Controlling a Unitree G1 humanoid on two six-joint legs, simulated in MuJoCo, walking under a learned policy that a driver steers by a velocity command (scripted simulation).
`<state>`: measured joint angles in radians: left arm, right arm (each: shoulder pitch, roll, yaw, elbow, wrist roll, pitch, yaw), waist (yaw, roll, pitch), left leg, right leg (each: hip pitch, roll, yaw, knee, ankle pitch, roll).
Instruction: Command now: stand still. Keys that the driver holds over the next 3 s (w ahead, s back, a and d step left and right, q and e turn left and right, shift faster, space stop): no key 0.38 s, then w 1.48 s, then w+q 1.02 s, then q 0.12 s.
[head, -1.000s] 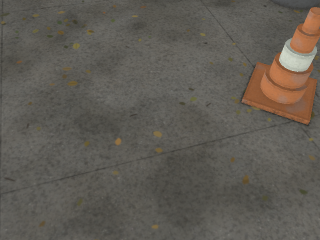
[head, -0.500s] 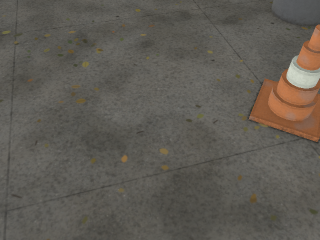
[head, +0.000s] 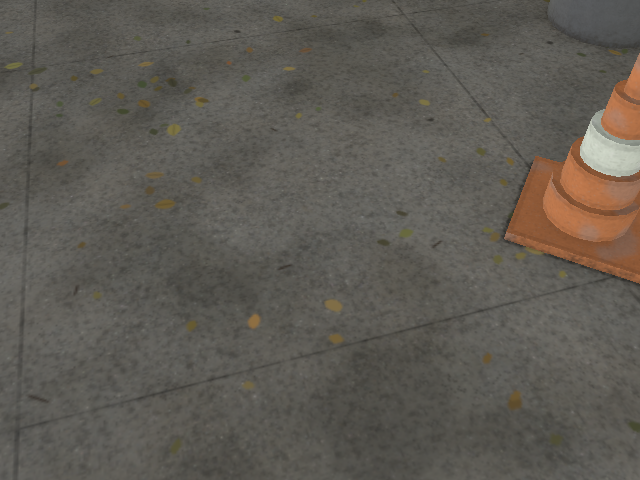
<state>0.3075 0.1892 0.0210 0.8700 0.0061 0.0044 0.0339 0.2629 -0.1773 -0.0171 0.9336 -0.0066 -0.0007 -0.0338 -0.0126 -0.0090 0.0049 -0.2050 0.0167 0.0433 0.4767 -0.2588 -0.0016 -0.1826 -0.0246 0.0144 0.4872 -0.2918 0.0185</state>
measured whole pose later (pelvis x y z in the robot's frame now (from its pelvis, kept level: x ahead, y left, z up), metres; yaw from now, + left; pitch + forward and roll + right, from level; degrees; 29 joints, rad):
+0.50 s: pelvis +0.01 +0.00 +0.01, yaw +0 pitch +1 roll +0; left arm 0.37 0.18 0.04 1.01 0.04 -0.04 -0.03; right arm 0.34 -0.18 -0.04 1.02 -0.04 -0.02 0.03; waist -0.01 0.00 -0.03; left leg -0.19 0.01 0.04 0.44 -0.35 0.05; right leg -0.17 -0.02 0.01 0.45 -0.39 -0.04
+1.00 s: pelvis +0.20 -0.01 -0.02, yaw +0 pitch +4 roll +1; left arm -0.03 0.14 0.03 0.77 0.03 -0.08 -0.06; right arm 0.49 -0.13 0.02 1.01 -0.05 -0.12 0.04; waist -0.07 -0.01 -0.08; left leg 0.16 0.01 0.05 0.19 -0.41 -0.01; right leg -0.59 -0.05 -0.06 0.67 -0.13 -0.09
